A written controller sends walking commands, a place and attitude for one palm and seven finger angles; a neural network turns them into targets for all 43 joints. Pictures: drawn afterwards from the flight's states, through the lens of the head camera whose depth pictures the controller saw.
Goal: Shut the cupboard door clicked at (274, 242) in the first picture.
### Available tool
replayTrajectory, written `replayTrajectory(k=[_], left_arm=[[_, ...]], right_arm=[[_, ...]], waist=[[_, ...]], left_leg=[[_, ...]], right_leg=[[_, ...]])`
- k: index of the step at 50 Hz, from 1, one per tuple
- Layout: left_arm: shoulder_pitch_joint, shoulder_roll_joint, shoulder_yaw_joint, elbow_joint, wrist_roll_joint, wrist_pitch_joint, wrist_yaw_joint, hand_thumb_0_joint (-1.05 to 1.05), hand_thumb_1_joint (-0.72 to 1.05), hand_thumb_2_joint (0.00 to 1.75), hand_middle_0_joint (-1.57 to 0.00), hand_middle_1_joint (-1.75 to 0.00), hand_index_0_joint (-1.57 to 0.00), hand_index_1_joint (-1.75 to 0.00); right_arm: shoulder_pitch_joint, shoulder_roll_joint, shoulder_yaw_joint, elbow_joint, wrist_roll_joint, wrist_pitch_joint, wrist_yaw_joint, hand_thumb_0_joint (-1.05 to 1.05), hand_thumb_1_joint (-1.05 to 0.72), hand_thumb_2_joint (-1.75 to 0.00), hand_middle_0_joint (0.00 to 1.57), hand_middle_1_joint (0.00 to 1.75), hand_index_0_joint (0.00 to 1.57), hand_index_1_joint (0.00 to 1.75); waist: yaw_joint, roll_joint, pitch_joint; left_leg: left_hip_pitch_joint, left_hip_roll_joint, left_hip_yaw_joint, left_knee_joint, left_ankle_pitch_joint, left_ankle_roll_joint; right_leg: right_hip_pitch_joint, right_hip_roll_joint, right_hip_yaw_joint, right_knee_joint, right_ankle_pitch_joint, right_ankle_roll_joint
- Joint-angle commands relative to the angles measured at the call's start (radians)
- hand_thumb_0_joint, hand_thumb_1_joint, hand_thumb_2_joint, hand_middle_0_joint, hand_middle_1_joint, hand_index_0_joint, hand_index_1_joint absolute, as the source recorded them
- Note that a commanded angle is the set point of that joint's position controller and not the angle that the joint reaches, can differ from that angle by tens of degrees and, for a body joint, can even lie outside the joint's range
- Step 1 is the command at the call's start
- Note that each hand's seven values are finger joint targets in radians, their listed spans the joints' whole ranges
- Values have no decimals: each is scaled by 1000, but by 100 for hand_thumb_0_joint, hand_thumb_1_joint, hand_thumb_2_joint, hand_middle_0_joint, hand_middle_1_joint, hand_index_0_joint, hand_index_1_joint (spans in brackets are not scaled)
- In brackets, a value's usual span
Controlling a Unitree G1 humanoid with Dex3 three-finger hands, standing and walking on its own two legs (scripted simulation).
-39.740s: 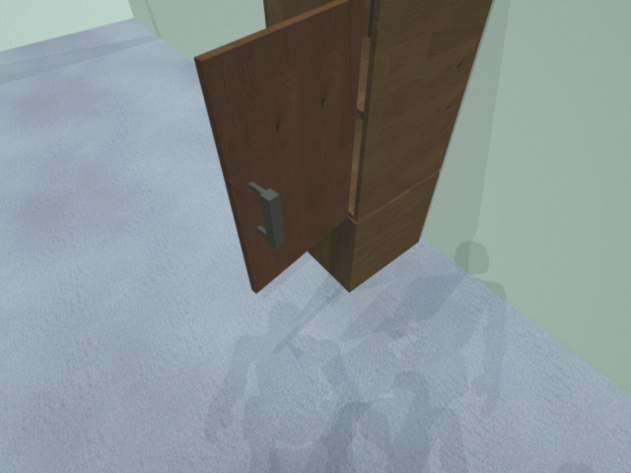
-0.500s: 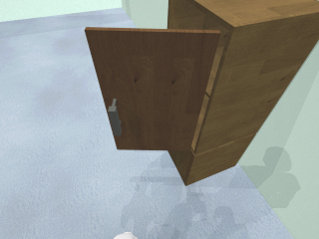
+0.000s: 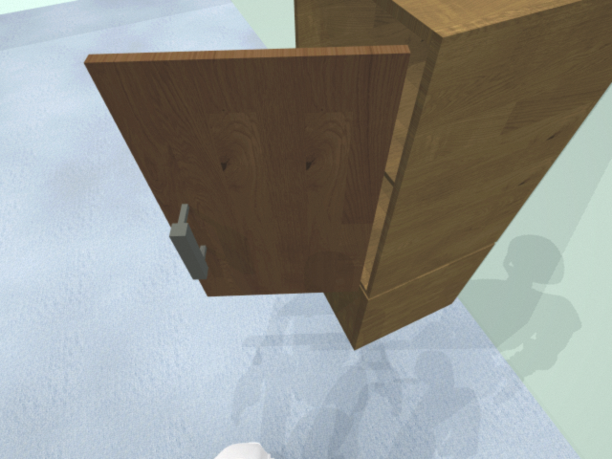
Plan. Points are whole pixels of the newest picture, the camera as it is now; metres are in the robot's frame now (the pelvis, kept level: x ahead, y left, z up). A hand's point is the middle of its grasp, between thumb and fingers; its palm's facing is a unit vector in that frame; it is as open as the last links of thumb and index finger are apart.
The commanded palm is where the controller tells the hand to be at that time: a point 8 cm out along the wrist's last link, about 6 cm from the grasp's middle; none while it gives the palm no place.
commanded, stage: come to a stop and stand still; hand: left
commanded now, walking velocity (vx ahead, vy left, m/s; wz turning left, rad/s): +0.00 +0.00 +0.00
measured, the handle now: (192, 242) +0.45 +0.24 -0.07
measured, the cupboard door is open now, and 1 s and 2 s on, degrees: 67 67 67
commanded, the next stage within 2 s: look again from close up in 0.70 s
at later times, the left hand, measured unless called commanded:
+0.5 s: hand out of the picture +0.04 +0.19 -0.17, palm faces +0.05 -0.98 -0.20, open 7.3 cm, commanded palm none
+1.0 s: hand out of the picture -0.04 +0.18 -0.17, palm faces +0.06 -0.98 -0.19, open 7.4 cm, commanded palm none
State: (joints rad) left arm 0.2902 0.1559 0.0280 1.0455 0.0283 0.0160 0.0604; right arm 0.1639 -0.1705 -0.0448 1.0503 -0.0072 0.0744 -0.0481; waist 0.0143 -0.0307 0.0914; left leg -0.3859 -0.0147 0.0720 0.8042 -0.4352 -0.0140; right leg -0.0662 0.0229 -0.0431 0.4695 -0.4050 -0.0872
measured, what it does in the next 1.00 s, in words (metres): steps on the spot: left foot, then right foot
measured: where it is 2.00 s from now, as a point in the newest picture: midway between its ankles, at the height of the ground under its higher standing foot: outside the picture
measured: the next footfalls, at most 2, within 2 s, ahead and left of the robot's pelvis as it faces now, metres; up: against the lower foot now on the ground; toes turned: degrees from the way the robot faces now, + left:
left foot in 0.16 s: +0.05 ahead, +0.13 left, +0.00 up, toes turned +3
right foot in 0.34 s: +0.00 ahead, -0.10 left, +0.00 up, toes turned +2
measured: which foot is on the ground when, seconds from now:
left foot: up 0.00-0.14, down 0.16-1.00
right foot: down 0.00-0.18, up 0.20-0.32, down 0.34-1.00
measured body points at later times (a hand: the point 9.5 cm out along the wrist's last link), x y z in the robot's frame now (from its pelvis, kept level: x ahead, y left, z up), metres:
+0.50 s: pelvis +0.00 +0.01 +0.01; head +0.01 +0.01 +0.46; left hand +0.04 +0.24 -0.15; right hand +0.02 -0.21 -0.15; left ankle +0.01 +0.12 -0.74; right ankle -0.04 -0.10 -0.74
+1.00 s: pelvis -0.02 +0.02 +0.00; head -0.01 +0.01 +0.45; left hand -0.05 +0.23 -0.16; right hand +0.00 -0.21 -0.16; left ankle +0.01 +0.12 -0.74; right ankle -0.04 -0.10 -0.74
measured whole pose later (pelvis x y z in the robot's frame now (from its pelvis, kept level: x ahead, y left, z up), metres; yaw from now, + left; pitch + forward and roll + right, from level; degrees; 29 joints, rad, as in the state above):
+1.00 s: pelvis -0.02 +0.02 +0.00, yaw +2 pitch -2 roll -1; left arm 0.33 0.12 -0.02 1.10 0.02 -0.02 0.04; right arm 0.29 -0.17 0.00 1.05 -0.02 -0.01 -0.03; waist 0.00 0.04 0.05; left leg -0.26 0.00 0.02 0.53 -0.24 0.02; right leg -0.16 0.02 0.00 0.50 -0.31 -0.01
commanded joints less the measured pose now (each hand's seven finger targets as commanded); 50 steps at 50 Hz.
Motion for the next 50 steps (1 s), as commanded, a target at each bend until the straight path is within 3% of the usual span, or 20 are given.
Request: replayTrajectory(k=[1, 5, 6, 7, 8, 9, 10, 13, 15, 18, 21, 26, 39, 40, 41, 42, 43, 44, 47, 50], left_arm=[[104, 180, 37, -29, -6, -7, 11, 0, 90, 90, -20, -30, -20, -30], [58, 175, 30, -33, -17, -9, 8, 0, 90, 90, -20, -30, -20, -30], [36, 176, 28, -38, -23, -9, 7, 0, 90, 90, -20, -30, -20, -30], [31, 167, 25, -43, -28, -9, 6, 0, 90, 90, -20, -30, -20, -30], [47, 126, 16, -58, -33, -7, 7, 0, 90, 90, -20, -30, -20, -30], [20, 99, 6, -71, -38, -3, 11, 0, 90, 90, -20, -30, -20, -30], [7, 104, 4, -75, -30, 9, 8, 0, 90, 90, -20, -30, -20, -30], [-12, 111, 5, -57, -25, 24, -10, 0, 90, 90, -20, -30, -20, -30], [46, 107, 6, -23, -24, 17, -18, 0, 90, 90, -20, -30, -20, -30], [-5, 137, -1, -20, -20, -5, -24, 0, 90, 90, -20, -30, -20, -30], [-44, 122, -7, -11, -23, -14, -27, 0, 90, 90, -20, -30, -20, -30], [9, 109, -12, 21, -23, -27, -19, 0, 90, 90, -20, -30, -20, -30], [77, 75, -24, 70, -22, -27, -20, 0, 90, 90, -20, -30, -20, -30], [136, 101, -26, 74, 7, -80, 18, 0, 90, 90, -20, -30, -20, -30], [103, 155, -12, 27, -9, -78, 12, 0, 90, 90, -20, -30, -20, -30], [62, 132, -19, 17, -12, -72, 1, 0, 90, 90, -20, -30, -20, -30], [74, 116, -19, 21, -10, -75, -2, 0, 90, 90, -20, -30, -20, -30], [88, 109, -19, 14, -14, -69, -6, 0, 90, 90, -20, -30, -20, -30], [79, 82, -26, 14, -13, -52, -13, 0, 90, 90, -20, -30, -20, -30], [75, 84, -25, 4, -11, -43, -17, 0, 90, 90, -20, -30, -20, -30]], right_arm=[[-3, -55, -2, -59, 4, -27, 6, 0, -90, -90, 20, 30, 20, 30], [86, -64, 7, -27, 2, -34, 3, 0, -90, -90, 20, 30, 20, 30], [136, -73, 6, -12, -1, -40, 4, 0, -90, -90, 20, 30, 20, 30], [195, -106, 1, 2, -9, -51, 6, 0, -90, -90, 20, 30, 20, 30], [237, -154, -7, 8, -14, -60, 3, 0, -90, -90, 20, 30, 20, 30], [240, -167, -1, 10, -11, -65, 0, 0, -90, -90, 20, 30, 20, 30], [184, -160, 16, 8, -13, -69, -8, 0, -90, -90, 20, 30, 20, 30], [96, -143, 29, -8, -18, -75, -10, 0, -90, -90, 20, 30, 20, 30], [76, -147, 30, -9, -8, -74, -6, 0, -90, -90, 20, 30, 20, 30], [93, -112, 23, -7, 5, -72, 10, 0, -90, -90, 20, 30, 20, 30], [113, -94, 23, 26, -1, -72, 15, 0, -90, -90, 20, 30, 20, 30], [158, -86, 28, 54, 0, -86, 11, 0, -90, -90, 20, 30, 20, 30], [168, -73, 35, 72, 1, -80, 6, 0, -90, -90, 20, 30, 20, 30], [71, -92, 42, -3, 1, -112, 23, 0, -90, -90, 20, 30, 20, 30], [134, -37, 40, -32, 0, -102, 27, 0, -90, -90, 20, 30, 20, 30], [157, -46, 36, -22, -3, -102, 23, 0, -90, -90, 20, 30, 20, 30], [184, -49, 41, -18, -9, -113, 24, 0, -90, -90, 20, 30, 20, 30], [193, -63, 40, -27, -6, -110, 22, 0, -90, -90, 20, 30, 20, 30], [177, -81, 35, -45, -6, -104, 22, 0, -90, -90, 20, 30, 20, 30], [171, -87, 32, -50, -9, -99, 26, 0, -90, -90, 20, 30, 20, 30]], waist=[[11, -104, -82], [-32, -131, -72], [-53, -125, -87], [-70, -60, -136], [-69, 78, -169], [-57, 171, -141], [-23, 154, -72], [14, 185, 2], [37, 132, -100], [-3, 2, -94], [-20, -8, -26], [-19, 4, -63], [-19, 32, 24], [11, 113, 32], [-48, 90, -23], [-48, 157, -21], [-37, 161, -72], [-37, 126, -117], [-33, 34, -37], [-26, 4, 24]], left_leg=[[-87, -13, 15, -33, 9, -4], [74, -17, 18, -228, 159, 10], [165, -4, 3, -304, 289, 19], [315, 73, -72, -319, 625, 58], [413, 231, -254, -290, 898, 159], [326, 341, -366, -377, 1090, 259], [219, 344, -362, -429, 1015, 278], [157, 282, -320, -459, 834, 224], [158, 215, -247, -415, 654, 156], [174, 91, -153, -429, 289, 36], [219, 93, -140, -442, 313, 27], [261, 110, -125, -443, 446, 27], [248, 106, -119, -472, 337, 25], [155, 96, -73, -234, 465, 6], [167, 78, -100, -284, 221, 21], [168, 79, -109, -330, 230, 26], [180, 93, -116, -320, 370, 26], [194, 101, -126, -323, 337, 35], [142, 97, -154, -367, 202, 49], [94, 90, -168, -416, 97, 53]], right_leg=[[184, -261, 113, 40, 1354, 7], [102, -219, 98, 75, 1232, 21], [56, -205, 92, 121, 1157, 30], [-40, -170, 70, 209, 982, 58], [-165, -98, 30, 303, 595, 91], [-178, -30, 51, 396, -87, 96], [-161, -34, 113, 391, -258, 80], [-134, -66, 94, 203, -141, 70], [-10, -58, 88, 13, 103, 70], [-40, -138, 191, -141, 242, 36], [-125, -125, 171, -155, 239, 42], [-65, -124, 150, -145, 416, 48], [-116, -111, 154, -207, 269, 50], [-141, -177, 177, -146, 759, 82], [-137, -197, 191, -114, 590, 37], [-149, -167, 168, -89, 426, 20], [-122, -139, 137, -68, 431, 13], [-111, -118, 136, -66, 304, 16], [-188, -92, 134, -81, 60, 25], [-234, -84, 136, -79, -29, 29]])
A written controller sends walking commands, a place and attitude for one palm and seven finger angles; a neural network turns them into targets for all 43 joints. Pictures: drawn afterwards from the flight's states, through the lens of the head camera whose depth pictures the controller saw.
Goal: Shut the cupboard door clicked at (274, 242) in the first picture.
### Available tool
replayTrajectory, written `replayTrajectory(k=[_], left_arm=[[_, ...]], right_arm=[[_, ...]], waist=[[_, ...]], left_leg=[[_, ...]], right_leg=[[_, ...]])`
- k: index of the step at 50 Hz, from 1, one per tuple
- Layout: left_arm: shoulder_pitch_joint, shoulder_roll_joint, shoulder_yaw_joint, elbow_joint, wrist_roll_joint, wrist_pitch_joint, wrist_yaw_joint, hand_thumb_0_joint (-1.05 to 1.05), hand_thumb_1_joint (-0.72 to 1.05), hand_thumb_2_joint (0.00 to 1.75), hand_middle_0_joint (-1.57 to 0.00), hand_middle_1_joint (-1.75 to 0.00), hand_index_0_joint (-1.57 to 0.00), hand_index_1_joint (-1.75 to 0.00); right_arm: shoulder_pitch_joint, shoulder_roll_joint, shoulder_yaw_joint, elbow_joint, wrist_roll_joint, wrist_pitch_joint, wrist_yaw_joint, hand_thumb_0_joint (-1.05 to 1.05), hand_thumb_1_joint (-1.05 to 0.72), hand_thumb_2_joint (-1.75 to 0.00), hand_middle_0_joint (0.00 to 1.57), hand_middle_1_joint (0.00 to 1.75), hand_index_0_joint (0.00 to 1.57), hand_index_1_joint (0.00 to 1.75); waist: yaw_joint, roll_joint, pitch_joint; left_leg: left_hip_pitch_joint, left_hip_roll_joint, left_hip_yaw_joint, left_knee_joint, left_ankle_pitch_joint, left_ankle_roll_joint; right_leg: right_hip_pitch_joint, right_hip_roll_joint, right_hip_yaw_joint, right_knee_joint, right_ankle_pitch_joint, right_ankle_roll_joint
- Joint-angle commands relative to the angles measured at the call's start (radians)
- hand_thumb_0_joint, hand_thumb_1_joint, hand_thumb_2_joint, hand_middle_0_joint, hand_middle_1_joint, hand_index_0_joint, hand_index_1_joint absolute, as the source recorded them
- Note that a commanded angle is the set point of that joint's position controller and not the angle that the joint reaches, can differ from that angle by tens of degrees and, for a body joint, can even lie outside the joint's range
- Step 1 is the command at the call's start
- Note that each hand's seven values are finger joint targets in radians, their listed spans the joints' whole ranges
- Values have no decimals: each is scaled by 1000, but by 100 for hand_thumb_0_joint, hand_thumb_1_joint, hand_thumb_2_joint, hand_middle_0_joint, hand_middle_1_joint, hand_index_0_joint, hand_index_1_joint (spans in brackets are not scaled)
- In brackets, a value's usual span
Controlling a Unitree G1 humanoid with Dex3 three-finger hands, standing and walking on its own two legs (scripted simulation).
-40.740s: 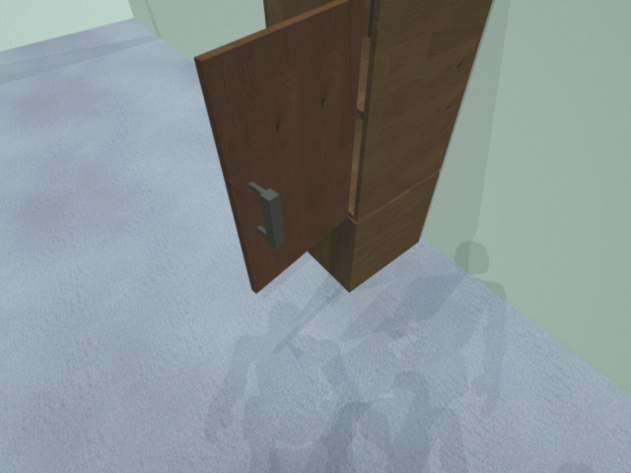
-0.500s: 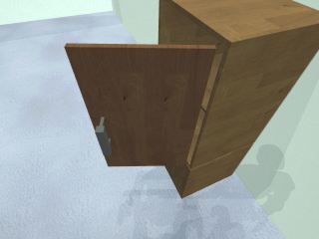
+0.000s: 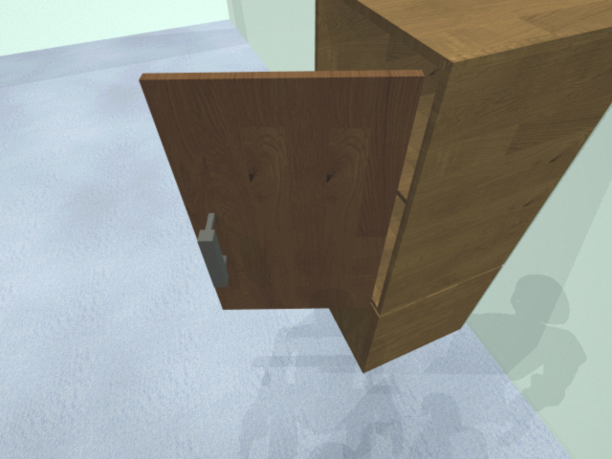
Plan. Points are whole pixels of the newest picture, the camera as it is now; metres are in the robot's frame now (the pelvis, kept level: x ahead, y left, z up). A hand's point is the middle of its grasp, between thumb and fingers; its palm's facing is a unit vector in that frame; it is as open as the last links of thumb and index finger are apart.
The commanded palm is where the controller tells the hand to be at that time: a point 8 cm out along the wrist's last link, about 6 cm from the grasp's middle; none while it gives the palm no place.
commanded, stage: look again from close up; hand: left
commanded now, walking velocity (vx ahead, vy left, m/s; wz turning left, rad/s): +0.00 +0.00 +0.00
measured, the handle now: (216, 250) +0.47 +0.20 -0.07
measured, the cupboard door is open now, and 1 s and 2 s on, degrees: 67 67 67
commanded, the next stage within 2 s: raise the hand and make a fist in 0.30 s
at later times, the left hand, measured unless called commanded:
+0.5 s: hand out of the picture +0.13 +0.19 -0.11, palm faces +0.19 -0.96 -0.21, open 7.4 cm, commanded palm +0.11 +0.23 -0.07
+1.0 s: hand (183, 446) +0.15 +0.17 -0.05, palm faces +0.04 -1.00 -0.07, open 5.3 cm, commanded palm +0.13 +0.23 -0.07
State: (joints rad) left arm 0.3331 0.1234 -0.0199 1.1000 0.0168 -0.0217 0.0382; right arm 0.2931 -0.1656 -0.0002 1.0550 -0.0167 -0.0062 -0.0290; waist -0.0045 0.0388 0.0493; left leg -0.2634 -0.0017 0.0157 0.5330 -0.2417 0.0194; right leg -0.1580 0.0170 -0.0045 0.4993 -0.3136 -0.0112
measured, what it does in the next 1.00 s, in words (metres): lowers itself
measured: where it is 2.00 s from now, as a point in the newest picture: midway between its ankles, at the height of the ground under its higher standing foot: outside the picture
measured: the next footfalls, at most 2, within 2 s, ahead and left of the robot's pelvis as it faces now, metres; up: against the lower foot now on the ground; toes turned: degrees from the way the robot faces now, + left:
none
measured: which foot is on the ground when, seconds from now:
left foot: down 0.00-1.00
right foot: down 0.00-1.00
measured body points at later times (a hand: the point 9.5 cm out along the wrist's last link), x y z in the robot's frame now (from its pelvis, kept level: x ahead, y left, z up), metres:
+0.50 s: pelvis +0.01 -0.01 +0.00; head +0.03 +0.00 +0.45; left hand +0.12 +0.24 -0.09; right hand +0.07 -0.25 -0.14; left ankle +0.03 +0.10 -0.74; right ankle -0.03 -0.12 -0.73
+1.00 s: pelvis -0.04 -0.03 -0.13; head +0.03 -0.02 +0.31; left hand +0.14 +0.22 -0.04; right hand +0.21 -0.23 -0.20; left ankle +0.03 +0.10 -0.73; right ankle -0.03 -0.12 -0.74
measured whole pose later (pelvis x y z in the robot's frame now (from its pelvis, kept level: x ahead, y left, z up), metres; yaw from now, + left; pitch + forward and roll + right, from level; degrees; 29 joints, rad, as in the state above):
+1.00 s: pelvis -0.04 -0.03 -0.13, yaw +2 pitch +17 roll -3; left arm 0.42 0.22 0.15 -0.08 -0.32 -0.61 -0.35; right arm 0.10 -0.22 -0.02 0.57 0.00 -0.27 -0.06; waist 0.09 0.03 -0.15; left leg -1.15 0.02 -0.09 1.39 -0.53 -0.03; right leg -1.01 0.04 -0.13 1.37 -0.65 -0.07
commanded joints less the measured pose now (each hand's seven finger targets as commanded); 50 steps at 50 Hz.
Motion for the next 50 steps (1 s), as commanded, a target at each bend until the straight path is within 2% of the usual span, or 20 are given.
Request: replayTrajectory(k=[1, 5, 19, 20, 21, 22, 23, 24, 25, 26, 28, 29, 31, 33, 36, 39, 41, 43, 46, 50], left_arm=[[33, 118, 21, -50, 0, -3, 4, 0, 90, 90, -20, -30, -20, -30], [40, 130, 25, -56, 0, -1, 2, 0, 90, 90, -20, -30, -20, -30], [0, 192, 32, -51, -3, -10, 1, 0, 90, 90, -20, -30, -20, -30], [77, 149, 30, -27, 9, -24, 38, 0, 90, 90, -20, -30, -20, -30], [-783, 763, 462, -1681, -121, -298, 53, 0, 90, 90, -20, -30, -20, -30], [-75, 257, 80, -1332, -133, -215, 46, 0, 90, 90, -22, -32, -22, -32], [-61, 245, 118, -1320, -184, -168, 90, 0, 90, 90, -24, -34, -24, -34], [192, -39, -39, -1029, -174, -59, 72, 0, 90, 90, -25, -36, -25, -36], [-38, 70, 39, -1172, -176, -94, 74, 0, 90, 90, -27, -38, -27, -38], [28, 99, 104, -1095, -167, -139, 55, 0, 90, 90, -29, -40, -29, -40], [306, 61, 162, -838, -191, -252, -20, 0, 90, 90, -33, -44, -33, -44], [351, 30, 159, -819, -219, -333, -77, 0, 90, 90, -35, -46, -35, -46], [426, 56, 228, -844, -275, -506, -217, 0, 90, 90, -38, -50, -38, -50], [393, 142, 306, -828, -298, -633, -349, 0, 90, 90, -42, -54, -42, -54], [283, 170, 307, -935, -323, -627, -427, 0, 90, 90, -47, -60, -47, -60], [44, 239, 325, -1220, -355, -641, -403, 0, 90, 90, -53, -66, -53, -66], [-76, 239, 282, -1447, -360, -706, -370, 0, 90, 90, -57, -70, -57, -70], [-166, 237, 224, -1575, -348, -745, -354, 0, 90, 90, -60, -74, -60, -74], [-81, 191, 158, -1466, -339, -708, -385, 0, 90, 90, -66, -80, -66, -80], [91, 197, 182, -1241, -337, -457, -427, 0, 90, 90, -73, -88, -73, -88]], right_arm=[[40, -97, -14, -53, 1, -17, 7, 0, -90, -90, 20, 30, 20, 30], [39, -111, -13, -40, 0, -23, 8, 0, -90, -90, 20, 30, 20, 30], [-3, -134, -11, 1, 7, -41, 0, 0, -90, -90, 20, 30, 20, 30], [-72, -131, -13, -60, 16, -34, 8, 0, -90, -90, 20, 30, 20, 30], [34, -338, -68, -330, 25, -222, -77, 0, -90, -90, 20, 30, 20, 30], [-62, -195, 0, -339, 62, -307, -92, 0, -90, -90, 20, 30, 20, 30], [-80, -198, 1, -296, 53, -337, -84, 0, -90, -90, 20, 30, 20, 30], [-70, -151, -10, -261, 57, -339, -49, 0, -90, -90, 20, 30, 20, 30], [-51, -199, -45, -329, 56, -340, -26, 0, -90, -90, 20, 30, 20, 30], [-85, -199, -61, -373, 44, -341, -21, 0, -90, -90, 20, 30, 20, 30], [-139, -182, -77, -424, 42, -332, 1, 0, -90, -90, 20, 30, 20, 30], [-149, -173, -78, -449, 29, -329, 14, 0, -90, -90, 20, 30, 20, 30], [-176, -177, -99, -489, 12, -318, 27, 0, -90, -90, 20, 30, 20, 30], [-185, -178, -109, -530, 24, -311, 42, 0, -90, -90, 20, 30, 20, 30], [-215, -187, -109, -627, 28, -292, 37, 0, -90, -90, 20, 30, 20, 30], [-190, -189, -106, -672, 26, -303, 16, 0, -90, -90, 20, 30, 20, 30], [-174, -186, -92, -672, 21, -317, -1, 0, -90, -90, 20, 30, 20, 30], [-150, -193, -87, -640, 14, -329, -23, 0, -90, -90, 20, 30, 20, 30], [-128, -200, -81, -604, 20, -329, -45, 0, -90, -90, 20, 30, 20, 30], [-141, -193, -76, -641, 55, -283, -60, 0, -90, -90, 20, 30, 20, 30]], waist=[[-5, -81, 75], [6, -47, 68], [13, -41, -33], [35, -77, -8], [-135, 17, -381], [-17, 347, -519], [13, 253, -472], [-31, 147, -288], [-61, 111, -135], [-58, 19, -60], [19, -194, 57], [40, -316, -3], [87, -377, -142], [103, -267, -232], [101, -35, -332], [61, 114, -445], [19, 152, -506], [-34, 94, -523], [-60, 32, -437], [-3, -56, -399]], left_leg=[[-33, 76, -116, -154, -115, 21], [-43, 87, -137, -200, -133, 30], [78, 91, -82, -136, 193, 29], [46, 115, -53, 44, 269, 1], [377, 49, -57, 30, 368, 30], [444, 46, -25, -4, 515, 16], [368, 68, -50, -30, 595, -40], [224, 62, -59, -44, 466, -25], [83, 46, -86, -15, 273, -28], [-25, 20, -79, 32, 158, -19], [-236, -5, -66, 121, 53, -24], [-306, -12, -56, 192, 45, -28], [-418, -31, -30, 313, 31, -42], [-503, -39, -22, 419, 41, -52], [-565, -55, 19, 522, -18, -30], [-560, -27, -9, 584, -103, -10], [-529, -10, -36, 647, -91, 8], [-535, 9, -58, 700, -78, 22], [-614, 20, -69, 730, -107, 28], [-698, 11, -65, 678, -164, 23]], right_leg=[[-154, -78, 98, -110, -136, -45], [-137, -73, 89, -82, -91, -39], [-54, -102, 100, -86, 173, -30], [-70, -146, 138, -133, 413, -9], [-108, -49, 1, 60, 467, -8], [-168, 2, -53, 147, 242, -11], [-139, 4, -75, 87, 126, -21], [-229, -11, -76, 78, 99, -2], [-264, -19, -74, 66, 119, -5], [-331, -18, -89, 61, 103, -7], [-429, -11, -100, 119, 28, -12], [-470, -13, -97, 191, 43, -8], [-477, -26, -56, 323, 157, 6], [-472, -49, 15, 435, 278, 5], [-557, -47, 67, 501, 123, -8], [-684, -20, 79, 519, -129, -18], [-732, -11, 101, 533, -120, -17], [-777, 2, 108, 552, -84, -13], [-817, 13, 84, 555, -106, -10], [-755, 6, 88, 485, -235, 1]])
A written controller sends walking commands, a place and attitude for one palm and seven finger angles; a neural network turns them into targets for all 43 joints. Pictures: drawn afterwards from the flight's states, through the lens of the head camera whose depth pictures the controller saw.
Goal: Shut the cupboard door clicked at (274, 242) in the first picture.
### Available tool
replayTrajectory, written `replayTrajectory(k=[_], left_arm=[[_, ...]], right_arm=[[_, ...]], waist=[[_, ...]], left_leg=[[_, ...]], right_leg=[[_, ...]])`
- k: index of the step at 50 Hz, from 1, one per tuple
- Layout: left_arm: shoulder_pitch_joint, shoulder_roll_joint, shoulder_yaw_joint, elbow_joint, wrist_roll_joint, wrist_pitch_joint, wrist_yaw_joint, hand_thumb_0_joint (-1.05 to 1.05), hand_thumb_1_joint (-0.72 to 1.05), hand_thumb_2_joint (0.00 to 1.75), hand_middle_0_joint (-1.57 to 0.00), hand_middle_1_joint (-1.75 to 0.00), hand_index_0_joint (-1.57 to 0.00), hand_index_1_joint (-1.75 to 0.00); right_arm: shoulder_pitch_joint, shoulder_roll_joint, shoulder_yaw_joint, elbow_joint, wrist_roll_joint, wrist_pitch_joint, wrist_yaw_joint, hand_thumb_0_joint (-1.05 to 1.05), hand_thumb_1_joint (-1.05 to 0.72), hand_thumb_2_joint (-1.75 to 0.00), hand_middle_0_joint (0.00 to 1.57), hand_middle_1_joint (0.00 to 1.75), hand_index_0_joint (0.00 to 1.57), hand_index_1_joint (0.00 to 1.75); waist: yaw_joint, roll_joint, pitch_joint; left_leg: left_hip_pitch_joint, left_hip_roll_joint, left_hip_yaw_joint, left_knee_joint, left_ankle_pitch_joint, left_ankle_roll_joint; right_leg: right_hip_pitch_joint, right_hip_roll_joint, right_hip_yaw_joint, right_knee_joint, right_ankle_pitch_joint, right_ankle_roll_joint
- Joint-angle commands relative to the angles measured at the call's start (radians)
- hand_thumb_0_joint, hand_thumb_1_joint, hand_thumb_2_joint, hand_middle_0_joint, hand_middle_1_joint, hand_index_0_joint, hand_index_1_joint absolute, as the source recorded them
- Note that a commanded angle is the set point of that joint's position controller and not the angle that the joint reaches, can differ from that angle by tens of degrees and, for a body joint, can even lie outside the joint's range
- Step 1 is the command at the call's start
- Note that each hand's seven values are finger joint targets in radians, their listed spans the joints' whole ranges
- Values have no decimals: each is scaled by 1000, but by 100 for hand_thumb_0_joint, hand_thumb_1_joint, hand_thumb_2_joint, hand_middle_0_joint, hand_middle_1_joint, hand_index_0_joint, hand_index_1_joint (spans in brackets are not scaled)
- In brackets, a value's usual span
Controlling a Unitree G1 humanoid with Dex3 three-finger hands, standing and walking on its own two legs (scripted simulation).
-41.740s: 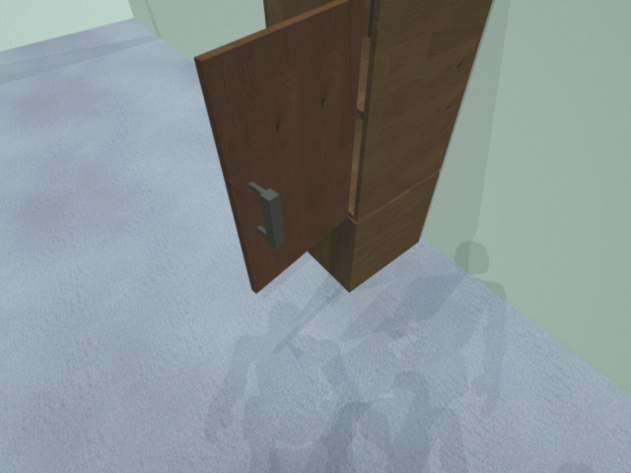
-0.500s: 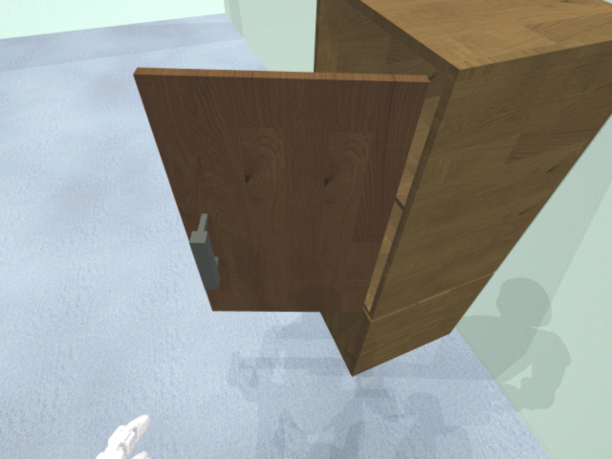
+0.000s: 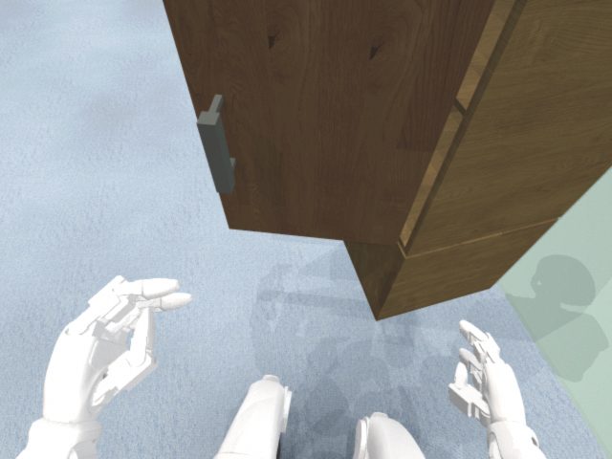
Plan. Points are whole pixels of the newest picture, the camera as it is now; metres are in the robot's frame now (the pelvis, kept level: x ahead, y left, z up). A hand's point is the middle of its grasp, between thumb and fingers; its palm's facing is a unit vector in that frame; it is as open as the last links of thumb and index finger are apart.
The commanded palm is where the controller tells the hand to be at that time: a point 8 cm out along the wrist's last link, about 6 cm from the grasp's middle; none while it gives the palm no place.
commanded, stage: raise the hand and make a fist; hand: left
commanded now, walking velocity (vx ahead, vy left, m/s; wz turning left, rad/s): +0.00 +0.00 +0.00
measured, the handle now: (221, 145) +0.52 +0.21 +0.07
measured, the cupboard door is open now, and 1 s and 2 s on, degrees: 67 67 67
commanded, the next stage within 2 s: bring the fist close to the handle in 1.32 s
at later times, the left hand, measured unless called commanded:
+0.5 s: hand (157, 351) +0.21 +0.20 +0.05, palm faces -0.06 -1.00 -0.01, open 3.3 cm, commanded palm +0.19 +0.27 +0.07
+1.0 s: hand (144, 313) +0.24 +0.22 +0.08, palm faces +0.05 -1.00 -0.05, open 3.1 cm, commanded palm +0.22 +0.26 +0.07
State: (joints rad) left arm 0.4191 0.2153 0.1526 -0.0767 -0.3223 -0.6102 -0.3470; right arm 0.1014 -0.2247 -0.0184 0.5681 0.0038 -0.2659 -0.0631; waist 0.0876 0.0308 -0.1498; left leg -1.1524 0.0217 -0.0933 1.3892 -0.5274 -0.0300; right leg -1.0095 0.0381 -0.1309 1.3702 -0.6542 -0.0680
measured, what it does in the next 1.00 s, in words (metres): stands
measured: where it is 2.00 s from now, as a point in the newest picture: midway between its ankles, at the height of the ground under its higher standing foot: outside the picture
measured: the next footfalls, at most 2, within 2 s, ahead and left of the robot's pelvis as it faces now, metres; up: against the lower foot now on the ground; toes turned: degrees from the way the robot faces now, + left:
none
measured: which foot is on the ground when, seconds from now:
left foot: down 0.00-1.00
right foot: down 0.00-1.00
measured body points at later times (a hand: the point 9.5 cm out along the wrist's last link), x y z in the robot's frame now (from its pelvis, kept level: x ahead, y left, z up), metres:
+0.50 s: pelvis +0.00 +0.04 +0.01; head +0.08 +0.05 +0.46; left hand +0.21 +0.26 +0.06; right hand +0.18 -0.21 -0.06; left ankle +0.07 +0.13 -0.60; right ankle +0.01 -0.09 -0.60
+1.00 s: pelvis +0.01 +0.03 +0.02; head +0.09 +0.04 +0.47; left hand +0.23 +0.27 +0.09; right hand +0.20 -0.21 -0.06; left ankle +0.07 +0.13 -0.60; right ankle +0.01 -0.09 -0.60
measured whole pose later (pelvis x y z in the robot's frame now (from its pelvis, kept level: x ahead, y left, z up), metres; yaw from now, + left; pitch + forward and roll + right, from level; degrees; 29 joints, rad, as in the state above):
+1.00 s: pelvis +0.01 +0.03 +0.02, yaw -1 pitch +18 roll -4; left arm 0.40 0.24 0.15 -0.07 -0.27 -0.43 -0.18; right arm 0.23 -0.23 0.01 0.51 0.01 -0.14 -0.04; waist 0.02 0.04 -0.18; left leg -1.10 0.02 -0.05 1.30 -0.51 0.01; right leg -0.96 0.03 -0.09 1.25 -0.61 -0.02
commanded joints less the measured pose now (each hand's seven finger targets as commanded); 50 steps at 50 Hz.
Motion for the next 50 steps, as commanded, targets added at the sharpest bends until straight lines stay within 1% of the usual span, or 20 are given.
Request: replayTrajectory(k=[1, 3, 5, 8, 10, 13, 15, 17, 19, 23, 26, 28, 32, 35, 38, 41, 43, 45, 48, 50], left_arm=[[43, 116, 36, -39, -7, 212, -43, 0, 90, 90, -75, -90, -75, -90], [132, 155, 120, -13, -16, 349, -11, 0, 90, 90, -79, -94, -79, -94], [100, 176, 185, -122, -26, 378, 57, 0, 90, 90, -82, -98, -82, -98], [41, 163, 205, -211, -6, 267, 178, 0, 90, 90, -88, -104, -88, -104], [23, 115, 135, -227, 19, 152, 214, 0, 90, 90, -92, -108, -92, -108], [-50, 61, 1, -204, 49, 18, 192, 0, 90, 90, -97, -114, -97, -114], [-24, 42, -48, -140, 53, -7, 149, 0, 90, 90, -101, -118, -101, -118], [3, 58, -54, -109, 48, 15, 109, 0, 90, 90, -104, -122, -104, -122], [16, 105, -13, -130, 39, 60, 91, 0, 90, 90, -108, -126, -108, -126], [23, 194, 103, -281, 41, 120, 164, 0, 90, 90, -115, -134, -115, -134], [38, 126, 76, -314, 39, 118, 228, 0, 90, 90, -121, -140, -121, -140], [32, 93, 42, -271, 56, 118, 246, 0, 90, 90, -124, -144, -124, -144], [-6, 40, -73, -127, 97, 148, 197, 0, 90, 90, -130, -150, -130, -150], [-55, 85, -57, -126, 98, 163, 147, 0, 90, 90, -130, -150, -130, -150], [-92, 175, 46, -193, 72, 151, 142, 0, 90, 90, -130, -150, -130, -150], [-66, 167, 93, -260, 36, 114, 165, 0, 90, 90, -130, -150, -130, -150], [-47, 160, 96, -265, 34, 100, 184, 0, 90, 90, -130, -150, -130, -150], [-31, 111, 48, -214, 39, 105, 182, 0, 90, 90, -130, -150, -130, -150], [2, 67, -14, -109, 52, 149, 145, 0, 90, 90, -130, -150, -130, -150], [-15, 79, -15, -95, 44, 171, 118, 0, 90, 90, -130, -150, -130, -150]], right_arm=[[46, -134, -57, -175, 45, -5, -25, 0, -90, -90, 20, 30, 20, 30], [9, -116, -57, -215, 53, 31, -23, 0, -90, -90, 20, 30, 20, 30], [7, -92, -52, -230, 48, 49, -18, 0, -90, -90, 20, 30, 20, 30], [22, -73, -47, -206, 28, 44, -12, 0, -90, -90, 20, 30, 20, 30], [49, -77, -47, -186, 14, 28, -2, 0, -90, -90, 20, 30, 20, 30], [61, -107, -40, -160, 1, 4, 8, 0, -90, -90, 20, 30, 20, 30], [71, -127, -43, -161, 4, -8, 5, 0, -90, -90, 20, 30, 20, 30], [77, -144, -46, -173, 14, -13, -2, 0, -90, -90, 20, 30, 20, 30], [82, -153, -48, -192, 24, -10, -5, 0, -90, -90, 20, 30, 20, 30], [68, -143, -49, -215, 23, 17, -8, 0, -90, -90, 20, 30, 20, 30], [68, -123, -42, -221, 14, 36, 1, 0, -90, -90, 20, 30, 20, 30], [78, -124, -38, -215, 7, 49, 7, 0, -90, -90, 20, 30, 20, 30], [90, -145, -28, -216, 9, 59, 13, 0, -90, -90, 20, 30, 20, 30], [100, -156, -25, -230, 13, 55, 6, 0, -90, -90, 20, 30, 20, 30], [99, -151, -23, -235, 10, 55, -1, 0, -90, -90, 20, 30, 20, 30], [91, -130, -21, -236, 4, 54, 4, 0, -90, -90, 20, 30, 20, 30], [92, -126, -23, -223, 2, 56, 8, 0, -90, -90, 20, 30, 20, 30], [91, -125, -23, -217, 3, 60, 16, 0, -90, -90, 20, 30, 20, 30], [103, -136, -30, -208, 11, 68, 17, 0, -90, -90, 20, 30, 20, 30], [108, -144, -34, -212, 17, 69, 12, 0, -90, -90, 20, 30, 20, 30]], waist=[[-74, -84, -223], [-9, -114, -270], [4, -107, -311], [-2, -65, -278], [-35, -41, -240], [-101, 4, -158], [-114, -2, -151], [-108, -4, -169], [-82, 23, -222], [-29, 114, -320], [-40, 109, -305], [-67, 91, -255], [-124, 19, -119], [-116, 20, -150], [-81, 61, -228], [-51, 90, -314], [-50, 104, -321], [-70, 91, -277], [-98, 16, -228], [-103, -25, -230]], left_leg=[[181, -19, 49, -197, 121, 71], [188, -28, 54, -229, 146, 67], [205, -24, 53, -239, 185, 57], [239, -9, 38, -264, 232, 52], [266, -6, 32, -270, 228, 50], [252, -5, 15, -257, 134, 57], [229, -7, 7, -266, 37, 56], [233, -7, -4, -294, -33, 57], [263, -9, -14, -327, -41, 58], [378, -2, -38, -386, 7, 45], [421, 2, -39, -383, 86, 37], [396, 6, -47, -376, 84, 38], [305, 5, -51, -373, -34, 44], [307, 1, -44, -365, -28, 49], [334, -7, -27, -347, 37, 49], [388, -9, -10, -326, 166, 44], [390, -8, -6, -314, 204, 43], [361, -8, 4, -304, 201, 44], [305, -9, 15, -287, 188, 55], [280, -12, 23, -275, 188, 58]], right_leg=[[151, -26, 227, -407, 94, 66], [260, -38, 242, -426, 115, 76], [310, -61, 247, -407, 223, 95], [255, -28, 167, -333, 333, 69], [165, -15, 125, -299, 318, 55], [19, -1, 101, -281, 163, 36], [-19, -7, 107, -293, 64, 34], [-20, -10, 108, -304, 23, 34], [17, -10, 101, -302, 48, 32], [61, 3, 67, -267, 135, 24], [64, 7, 47, -261, 194, 24], [45, 12, 40, -262, 193, 25], [-3, 7, 41, -295, 129, 34], [15, 5, 53, -303, 127, 32], [64, 10, 69, -299, 159, 24], [105, 10, 67, -281, 240, 20], [110, 14, 68, -274, 266, 18], [98, 11, 67, -280, 268, 25], [105, 9, 79, -304, 269, 32], [124, 3, 95, -315, 281, 40]])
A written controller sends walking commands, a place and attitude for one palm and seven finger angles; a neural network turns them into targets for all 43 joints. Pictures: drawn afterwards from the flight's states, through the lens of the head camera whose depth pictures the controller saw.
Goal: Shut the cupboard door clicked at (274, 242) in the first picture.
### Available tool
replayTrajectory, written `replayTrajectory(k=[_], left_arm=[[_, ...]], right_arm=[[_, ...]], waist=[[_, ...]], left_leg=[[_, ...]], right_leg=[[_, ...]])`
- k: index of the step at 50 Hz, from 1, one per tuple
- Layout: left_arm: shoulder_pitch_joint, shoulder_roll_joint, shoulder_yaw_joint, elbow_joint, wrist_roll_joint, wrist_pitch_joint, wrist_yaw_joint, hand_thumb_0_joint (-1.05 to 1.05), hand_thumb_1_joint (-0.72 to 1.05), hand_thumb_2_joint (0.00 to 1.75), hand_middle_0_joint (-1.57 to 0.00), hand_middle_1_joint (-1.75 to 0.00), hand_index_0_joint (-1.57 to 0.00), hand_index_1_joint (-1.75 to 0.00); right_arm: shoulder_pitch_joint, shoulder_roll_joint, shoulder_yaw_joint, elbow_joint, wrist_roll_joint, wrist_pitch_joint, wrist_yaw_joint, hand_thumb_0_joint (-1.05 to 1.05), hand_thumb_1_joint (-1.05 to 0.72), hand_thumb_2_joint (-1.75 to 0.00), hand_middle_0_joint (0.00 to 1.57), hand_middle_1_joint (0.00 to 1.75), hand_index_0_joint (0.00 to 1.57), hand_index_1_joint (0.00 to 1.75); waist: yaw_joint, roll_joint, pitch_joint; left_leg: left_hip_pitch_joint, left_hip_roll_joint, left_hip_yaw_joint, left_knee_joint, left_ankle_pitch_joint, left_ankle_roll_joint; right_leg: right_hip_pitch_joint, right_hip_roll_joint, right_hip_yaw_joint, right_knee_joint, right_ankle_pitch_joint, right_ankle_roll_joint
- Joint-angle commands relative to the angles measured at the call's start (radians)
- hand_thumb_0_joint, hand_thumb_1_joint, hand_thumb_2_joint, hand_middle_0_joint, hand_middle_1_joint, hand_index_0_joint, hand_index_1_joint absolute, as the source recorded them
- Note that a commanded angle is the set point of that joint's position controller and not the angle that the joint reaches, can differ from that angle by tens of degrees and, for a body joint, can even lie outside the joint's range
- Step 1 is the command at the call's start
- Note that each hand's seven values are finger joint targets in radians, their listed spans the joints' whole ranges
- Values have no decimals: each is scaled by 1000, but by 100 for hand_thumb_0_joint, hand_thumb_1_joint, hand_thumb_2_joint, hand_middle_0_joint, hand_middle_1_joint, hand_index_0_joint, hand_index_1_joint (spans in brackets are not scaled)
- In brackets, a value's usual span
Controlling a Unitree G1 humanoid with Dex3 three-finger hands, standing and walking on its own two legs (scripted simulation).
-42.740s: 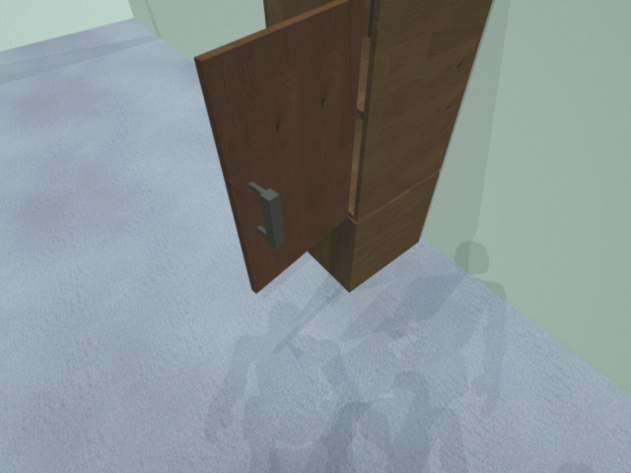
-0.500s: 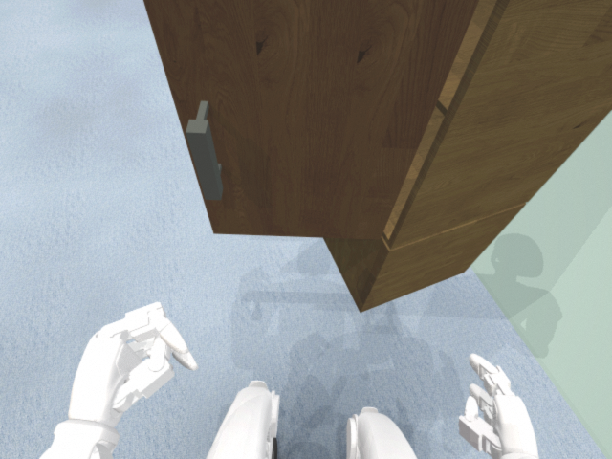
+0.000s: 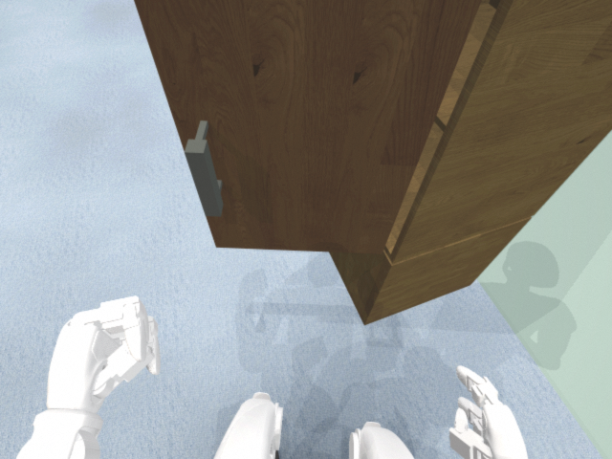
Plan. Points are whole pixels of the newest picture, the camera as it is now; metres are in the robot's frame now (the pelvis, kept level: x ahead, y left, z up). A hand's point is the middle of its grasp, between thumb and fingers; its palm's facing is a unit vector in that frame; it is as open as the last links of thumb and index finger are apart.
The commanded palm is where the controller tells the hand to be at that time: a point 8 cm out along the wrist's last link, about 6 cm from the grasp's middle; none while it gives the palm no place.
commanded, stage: raise the hand and make a fist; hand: left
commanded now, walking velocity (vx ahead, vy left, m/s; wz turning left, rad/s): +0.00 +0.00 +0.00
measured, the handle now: (208, 170) +0.50 +0.20 +0.05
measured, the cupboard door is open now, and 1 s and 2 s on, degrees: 67 67 67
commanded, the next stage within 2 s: bring the fist close to the handle in 0.32 s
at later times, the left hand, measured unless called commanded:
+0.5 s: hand (175, 361) +0.22 +0.17 +0.04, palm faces +0.01 -1.00 -0.03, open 3.1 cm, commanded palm +0.22 +0.23 +0.05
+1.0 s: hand (191, 277) +0.32 +0.18 +0.05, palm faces +0.03 -1.00 -0.03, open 3.1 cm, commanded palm +0.31 +0.22 +0.05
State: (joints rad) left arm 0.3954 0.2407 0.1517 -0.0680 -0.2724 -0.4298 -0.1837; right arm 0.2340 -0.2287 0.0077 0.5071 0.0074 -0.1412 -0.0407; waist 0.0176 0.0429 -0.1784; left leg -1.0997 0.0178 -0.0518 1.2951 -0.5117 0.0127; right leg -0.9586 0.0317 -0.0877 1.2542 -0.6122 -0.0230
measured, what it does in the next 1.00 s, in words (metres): stands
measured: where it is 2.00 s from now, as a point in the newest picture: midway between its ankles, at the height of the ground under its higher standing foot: outside the picture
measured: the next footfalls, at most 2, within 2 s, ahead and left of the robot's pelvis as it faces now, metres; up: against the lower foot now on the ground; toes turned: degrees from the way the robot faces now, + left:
none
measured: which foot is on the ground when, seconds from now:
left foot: down 0.00-1.00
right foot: down 0.00-1.00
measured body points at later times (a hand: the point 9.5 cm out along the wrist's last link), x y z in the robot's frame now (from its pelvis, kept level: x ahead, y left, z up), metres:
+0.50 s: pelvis +0.00 -0.01 +0.00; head +0.07 -0.01 +0.44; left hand +0.21 +0.22 +0.05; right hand +0.19 -0.24 -0.08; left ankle +0.06 +0.11 -0.62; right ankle +0.00 -0.11 -0.62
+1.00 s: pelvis +0.00 +0.00 +0.01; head +0.08 +0.01 +0.45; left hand +0.31 +0.23 +0.05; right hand +0.15 -0.25 -0.09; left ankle +0.06 +0.11 -0.62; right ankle +0.00 -0.11 -0.62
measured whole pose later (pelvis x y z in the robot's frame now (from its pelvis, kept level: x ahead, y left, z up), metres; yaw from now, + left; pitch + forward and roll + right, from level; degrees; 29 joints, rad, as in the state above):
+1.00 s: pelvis +0.00 +0.00 +0.01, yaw -1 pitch +19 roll -3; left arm -0.02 0.23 0.13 0.29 -0.21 -0.41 -0.12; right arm 0.25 -0.25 0.01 0.57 0.01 -0.09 -0.03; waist -0.02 0.03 -0.17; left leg -1.08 0.02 -0.02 1.25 -0.50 0.02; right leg -0.96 0.03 -0.06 1.23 -0.60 -0.02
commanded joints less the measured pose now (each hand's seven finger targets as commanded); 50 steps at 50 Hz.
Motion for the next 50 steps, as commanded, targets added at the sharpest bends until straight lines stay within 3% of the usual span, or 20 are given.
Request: replayTrajectory(k=[1, 2, 5, 8, 11, 14, 18, 21, 23, 24, 25, 28, 30, 31, 34, 38, 42, 46, 50], left_arm=[[1, 72, -2, -106, -6, -3, -53, 0, 90, 90, -130, -150, -130, -150], [-19, 85, 10, -122, -10, -3, -56, 0, 90, 90, -130, -150, -130, -150], [-51, 142, 82, -210, -25, -44, -33, 0, 90, 90, -130, -150, -130, -150], [-27, 150, 120, -222, -29, -89, 9, 0, 90, 90, -130, -150, -130, -150], [-5, 81, 64, -155, -25, -100, 12, 0, 90, 90, -130, -150, -130, -150], [5, 58, 11, -87, -11, -64, -22, 0, 90, 90, -130, -150, -130, -150], [-42, 101, 18, -111, -15, -32, -53, 0, 90, 90, -130, -150, -130, -150], [-80, 125, 63, -170, -26, -63, -34, 0, 90, 90, -130, -150, -130, -150], [-203, 147, 75, -203, -18, -102, -2, 0, 90, 90, -130, -150, -130, -150], [-218, 120, 59, -186, -16, -113, 7, 0, 90, 90, -130, -150, -130, -150], [-239, 129, 73, -146, -12, -121, 17, 0, 90, 90, -130, -150, -130, -150], [-309, 72, -1, -67, 6, -106, 13, 0, 90, 90, -130, -150, -130, -150], [-301, 54, -41, -27, 16, -65, -4, 0, 90, 90, -130, -150, -130, -150], [-325, 57, -49, -26, 18, -41, -11, 0, 90, 90, -130, -150, -130, -150], [-355, 126, 19, -1, 21, 22, -10, 0, 90, 90, -130, -150, -130, -150], [-409, 151, 88, -24, 13, 22, 49, 0, 90, 90, -130, -150, -130, -150], [-460, 92, 56, 68, 26, -33, 93, 0, 90, 90, -130, -150, -130, -150], [-532, 60, -17, 186, 67, -45, 64, 0, 90, 90, -130, -150, -130, -150], [-664, 62, -33, 197, 66, -37, 39, 0, 90, 90, -130, -150, -130, -150]], right_arm=[[-21, -144, -62, -156, 15, -54, -15, 0, -90, -90, 20, 30, 20, 30], [-24, -144, -62, -159, 16, -54, -18, 0, -90, -90, 20, 30, 20, 30], [-32, -132, -62, -159, 9, -59, -21, 0, -90, -90, 20, 30, 20, 30], [-31, -118, -61, -148, 3, -55, -18, 0, -90, -90, 20, 30, 20, 30], [-34, -117, -60, -140, 3, -47, -7, 0, -90, -90, 20, 30, 20, 30], [-31, -128, -62, -144, 11, -36, -5, 0, -90, -90, 20, 30, 20, 30], [-28, -137, -60, -162, 19, -32, -19, 0, -90, -90, 20, 30, 20, 30], [-40, -127, -55, -167, 14, -37, -23, 0, -90, -90, 20, 30, 20, 30], [-37, -130, -51, -148, 6, -42, -28, 0, -90, -90, 20, 30, 20, 30], [-44, -125, -49, -143, 2, -47, -26, 0, -90, -90, 20, 30, 20, 30], [-36, -128, -49, -129, 2, -48, -24, 0, -90, -90, 20, 30, 20, 30], [-31, -141, -48, -114, 3, -51, -21, 0, -90, -90, 20, 30, 20, 30], [-28, -149, -47, -120, 11, -50, -17, 0, -90, -90, 20, 30, 20, 30], [-22, -152, -48, -120, 12, -47, -18, 0, -90, -90, 20, 30, 20, 30], [-14, -158, -49, -121, 16, -32, -21, 0, -90, -90, 20, 30, 20, 30], [-14, -147, -46, -117, 10, -17, -13, 0, -90, -90, 20, 30, 20, 30], [-11, -139, -46, -87, 1, -9, -1, 0, -90, -90, 20, 30, 20, 30], [6, -154, -52, -69, 1, 3, 7, 0, -90, -90, 20, 30, 20, 30], [16, -168, -60, -61, 6, 9, 1, 0, -90, -90, 20, 30, 20, 30]], waist=[[-30, -41, -202], [-27, -50, -211], [4, 6, -283], [22, 19, -289], [-2, 1, -247], [-22, -38, -200], [-26, -55, -185], [-11, -34, -214], [-24, 5, -214], [-26, 16, -219], [-32, 7, -205], [-55, 9, -199], [-48, 29, -214], [-50, 21, -242], [-26, -12, -304], [-6, 18, -333], [-33, -19, -266], [-60, -11, -226], [-66, 25, -281]], left_leg=[[223, -8, -14, -180, 174, 16], [223, -8, -13, -181, 165, 17], [249, -12, -2, -163, 235, 15], [252, -12, 0, -158, 266, 11], [231, -12, 6, -152, 231, 10], [190, -10, 8, -152, 180, 14], [180, -10, 6, -158, 137, 22], [192, -9, 7, -156, 137, 19], [206, -7, -1, -146, 139, 21], [207, -8, 1, -139, 133, 20], [198, -5, -4, -137, 125, 18], [210, -4, -18, -151, 82, 22], [229, -4, -19, -180, 55, 19], [242, -5, -17, -183, 73, 22], [258, -4, -8, -194, 140, 24], [312, -3, -9, -213, 218, 16], [296, 0, -7, -211, 215, 11], [293, 3, -7, -214, 190, 12], [363, 7, -21, -232, 190, 7]], right_leg=[[82, 7, 60, -204, 241, -4], [86, 7, 62, -207, 225, -3], [128, 1, 78, -178, 309, -8], [143, 5, 76, -161, 346, -12], [111, 0, 83, -173, 328, -1], [101, -5, 101, -205, 260, 5], [109, -5, 127, -243, 180, 6], [111, -7, 126, -232, 169, 3], [71, 4, 106, -206, 161, -8], [54, 2, 106, -203, 156, -7], [36, 4, 100, -196, 144, -9], [-9, 10, 77, -192, 115, -10], [-3, 5, 72, -205, 100, -9], [19, 3, 75, -213, 121, -7], [89, 3, 84, -219, 189, -4], [120, 8, 60, -199, 278, -9], [87, 6, 53, -200, 282, -6], [41, 2, 53, -208, 262, -7], [25, -1, 48, -213, 253, -10]])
